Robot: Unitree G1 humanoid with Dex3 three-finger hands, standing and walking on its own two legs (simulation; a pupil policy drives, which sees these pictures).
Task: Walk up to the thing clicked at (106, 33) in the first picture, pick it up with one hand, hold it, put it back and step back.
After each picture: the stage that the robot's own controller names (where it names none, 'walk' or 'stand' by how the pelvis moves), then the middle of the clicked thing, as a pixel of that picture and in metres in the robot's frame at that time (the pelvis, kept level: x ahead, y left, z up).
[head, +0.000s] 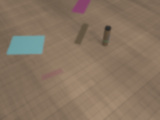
stand; (106, 36) +1.39 -0.25 -0.66
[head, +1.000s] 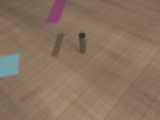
walk; (82, 43) +1.28 +0.08 -0.63
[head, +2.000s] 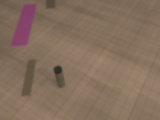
walk; (59, 77) +0.78 +0.24 -0.65
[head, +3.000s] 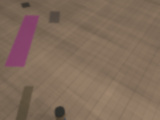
walk; (60, 117) +0.44 +0.16 -0.63
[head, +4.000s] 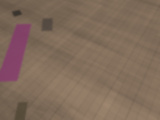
stand; out of the picture +0.31 +0.17 -0.65
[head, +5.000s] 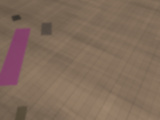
stand; out of the picture +0.31 +0.17 -0.66
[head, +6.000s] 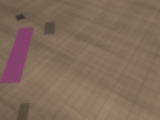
stand; out of the picture +0.33 +0.17 -0.66
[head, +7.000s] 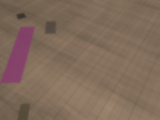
stand; out of the picture +0.32 +0.17 -0.66
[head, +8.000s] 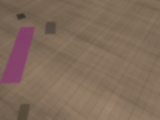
go down; out of the picture +0.32 +0.16 -0.66
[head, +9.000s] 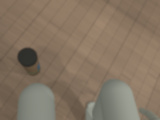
go down; (31, 64) +0.42 +0.17 -0.30
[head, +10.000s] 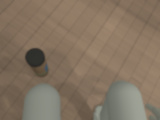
go down; (39, 65) +0.42 +0.17 -0.28
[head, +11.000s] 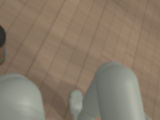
close in; out of the picture +0.42 +0.21 -0.17
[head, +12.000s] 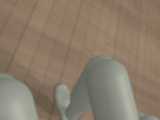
close; out of the picture +0.43 +0.23 -0.17
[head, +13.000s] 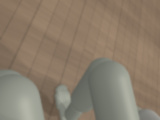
lift; out of the picture +0.39 +0.22 -0.17
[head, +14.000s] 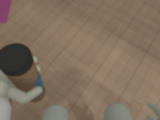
lift; (27, 79) +0.32 +0.17 +0.02
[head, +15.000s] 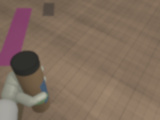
hold; (34, 86) +0.31 +0.17 +0.03
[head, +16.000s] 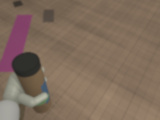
hold; (35, 87) +0.31 +0.16 +0.03
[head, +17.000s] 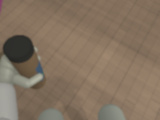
crouch; (29, 67) +0.38 +0.17 -0.02
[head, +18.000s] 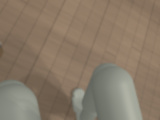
lower; out of the picture +0.46 +0.21 -0.13
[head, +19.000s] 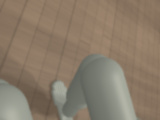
lower; out of the picture +0.45 +0.24 -0.17
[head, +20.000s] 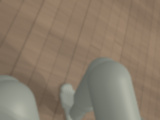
lower; out of the picture +0.42 +0.24 -0.17
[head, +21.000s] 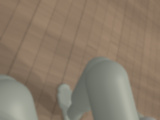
lower; out of the picture +0.42 +0.24 -0.17
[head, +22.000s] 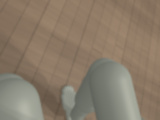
lower; out of the picture +0.43 +0.22 -0.16
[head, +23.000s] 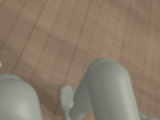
open; out of the picture +0.42 +0.21 -0.17
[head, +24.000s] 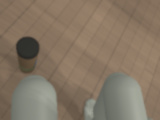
stand; (27, 58) +0.42 +0.18 -0.21
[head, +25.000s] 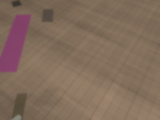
stand; out of the picture +0.32 +0.15 -0.58
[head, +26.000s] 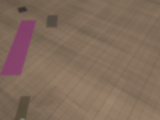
stand; out of the picture +0.33 +0.16 -0.60
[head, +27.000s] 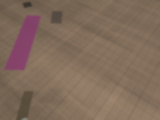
stand; out of the picture +0.34 +0.15 -0.61
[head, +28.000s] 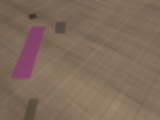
walk; out of the picture +0.35 +0.15 -0.66
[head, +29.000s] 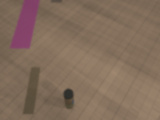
walk; (69, 99) +0.48 +0.10 -0.63
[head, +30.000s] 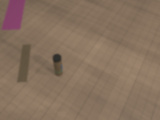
walk; (58, 65) +0.78 +0.19 -0.63
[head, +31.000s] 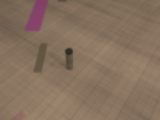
stand; (69, 59) +1.01 +0.15 -0.64
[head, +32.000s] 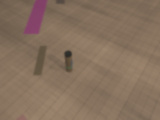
stand; (68, 62) +1.00 +0.15 -0.66
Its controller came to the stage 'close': yes
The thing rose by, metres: 0.69
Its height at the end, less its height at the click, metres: +0.00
